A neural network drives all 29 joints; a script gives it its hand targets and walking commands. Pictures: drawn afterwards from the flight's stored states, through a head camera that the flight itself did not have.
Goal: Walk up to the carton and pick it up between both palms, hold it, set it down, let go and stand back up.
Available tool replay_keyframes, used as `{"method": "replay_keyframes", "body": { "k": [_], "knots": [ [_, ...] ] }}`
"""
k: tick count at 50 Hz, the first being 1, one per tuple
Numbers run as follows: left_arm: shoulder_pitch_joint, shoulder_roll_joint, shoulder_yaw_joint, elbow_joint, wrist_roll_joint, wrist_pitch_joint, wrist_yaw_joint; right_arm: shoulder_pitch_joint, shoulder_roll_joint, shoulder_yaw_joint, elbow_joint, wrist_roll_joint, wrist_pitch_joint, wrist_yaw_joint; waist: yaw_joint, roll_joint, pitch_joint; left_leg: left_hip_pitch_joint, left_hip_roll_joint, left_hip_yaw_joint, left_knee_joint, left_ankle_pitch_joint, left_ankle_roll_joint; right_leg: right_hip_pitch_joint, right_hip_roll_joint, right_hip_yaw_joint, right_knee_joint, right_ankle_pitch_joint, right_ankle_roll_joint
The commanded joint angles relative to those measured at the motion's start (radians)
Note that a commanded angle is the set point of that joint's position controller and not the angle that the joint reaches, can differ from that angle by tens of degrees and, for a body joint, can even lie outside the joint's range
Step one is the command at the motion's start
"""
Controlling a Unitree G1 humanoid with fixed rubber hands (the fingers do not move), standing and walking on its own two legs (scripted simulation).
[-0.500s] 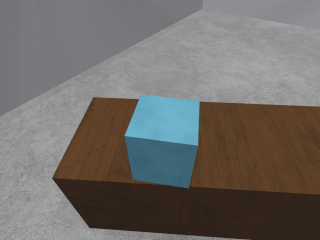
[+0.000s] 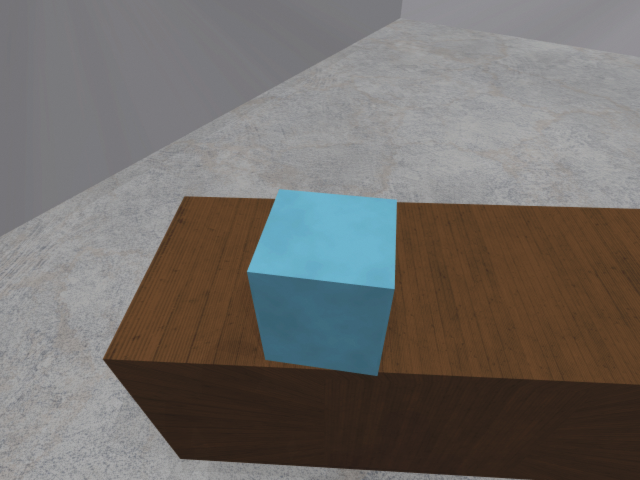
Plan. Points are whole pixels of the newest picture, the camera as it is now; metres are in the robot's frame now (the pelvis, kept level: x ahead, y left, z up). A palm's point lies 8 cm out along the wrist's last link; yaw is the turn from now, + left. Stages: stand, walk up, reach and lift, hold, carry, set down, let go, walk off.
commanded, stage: stand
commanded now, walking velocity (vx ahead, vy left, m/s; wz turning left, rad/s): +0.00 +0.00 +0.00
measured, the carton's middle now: (328, 282) +0.48 +0.00 -0.07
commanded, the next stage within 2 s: none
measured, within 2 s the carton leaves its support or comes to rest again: neither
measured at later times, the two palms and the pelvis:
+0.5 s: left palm out of the picture +0.07 +0.24 -0.11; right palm out of the picture +0.08 -0.25 -0.12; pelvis +0.03 +0.00 +0.00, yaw +0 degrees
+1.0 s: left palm out of the picture +0.08 +0.24 -0.12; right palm out of the picture +0.08 -0.25 -0.12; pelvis +0.04 +0.00 +0.01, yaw +0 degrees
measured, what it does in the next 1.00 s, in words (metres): stands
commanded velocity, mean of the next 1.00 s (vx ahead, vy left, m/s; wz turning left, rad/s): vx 0.00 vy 0.00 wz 0.00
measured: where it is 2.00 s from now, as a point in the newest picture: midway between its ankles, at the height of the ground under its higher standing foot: outside the picture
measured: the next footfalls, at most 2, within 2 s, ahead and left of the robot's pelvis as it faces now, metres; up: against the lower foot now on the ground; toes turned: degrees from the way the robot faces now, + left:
none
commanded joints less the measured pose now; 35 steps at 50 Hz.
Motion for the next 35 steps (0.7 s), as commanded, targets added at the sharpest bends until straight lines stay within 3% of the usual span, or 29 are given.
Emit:
{"method": "replay_keyframes", "body": {
  "k": [1, 10, 13, 15, 17, 20, 22, 27, 35],
  "knots": [
    [0.03, 0.157, 0.035, -0.068, -0.001, -0.017, 0.007, 0.021, -0.135, -0.037, -0.062, 0.004, -0.017, -0.007, -0.001, -0.038, 0.118, -0.083, 0.069, -0.131, -0.199, -0.257, 0.011, -0.081, -0.048, 0.088, -0.189, -0.222, -0.027],
    [0.024, 0.147, 0.032, -0.048, -0.004, -0.024, 0.012, 0.013, -0.129, -0.031, -0.049, 0.009, -0.027, -0.012, 0.003, -0.007, 0.03, -0.011, 0.076, -0.12, -0.183, -0.092, 0.013, 0.004, -0.057, 0.081, -0.161, -0.03, -0.033],
    [0.012, 0.149, 0.031, -0.043, -0.008, -0.025, 0.013, 0.02, -0.13, -0.028, -0.044, 0.009, -0.027, -0.014, -0.002, -0.023, 0.016, 0.002, 0.083, -0.11, -0.173, -0.016, 0.011, 0.031, -0.063, 0.075, -0.152, 0.038, -0.029],
    [-0.001, 0.145, 0.03, -0.036, -0.009, -0.023, 0.013, 0.007, -0.136, -0.025, -0.038, 0.011, -0.026, -0.015, 0.0, -0.007, 0.035, 0.006, 0.08, -0.108, -0.17, 0.012, 0.014, 0.031, -0.065, 0.08, -0.156, 0.054, -0.03],
    [-0.008, 0.142, 0.026, -0.033, -0.008, -0.021, 0.015, 0.011, -0.126, -0.026, -0.035, 0.01, -0.024, -0.015, -0.003, -0.03, 0.05, 0.006, 0.086, -0.104, -0.169, 0.022, 0.013, 0.023, -0.065, 0.074, -0.161, 0.06, -0.032],
    [-0.01, 0.145, 0.029, -0.032, -0.009, -0.02, 0.017, 0.002, -0.126, -0.024, -0.029, 0.012, -0.021, -0.015, 0.001, -0.001, 0.05, 0.014, 0.079, -0.099, -0.165, 0.029, 0.015, 0.029, -0.07, 0.084, -0.173, 0.068, -0.037],
    [-0.016, 0.141, 0.025, -0.02, -0.011, -0.016, 0.018, 0.01, -0.124, -0.022, -0.019, 0.012, -0.018, -0.015, -0.002, -0.024, 0.077, 0.01, 0.081, -0.106, -0.178, 0.005, 0.014, 0.011, -0.065, 0.077, -0.18, 0.028, -0.033],
    [-0.027, 0.145, 0.025, -0.009, -0.01, -0.016, 0.019, 0.008, -0.127, -0.027, -0.017, 0.013, -0.017, -0.018, -0.01, -0.019, 0.076, 0.02, 0.074, -0.095, -0.183, -0.006, 0.007, 0.003, -0.064, 0.081, -0.203, 0.002, -0.033],
    [-0.034, 0.135, 0.027, 0.009, -0.012, -0.021, 0.021, -0.008, -0.131, -0.025, -0.001, 0.016, -0.023, -0.021, -0.002, -0.025, 0.033, 0.057, 0.082, -0.095, -0.182, 0.047, 0.008, 0.047, -0.064, 0.071, -0.191, 0.073, -0.032]
  ]
}}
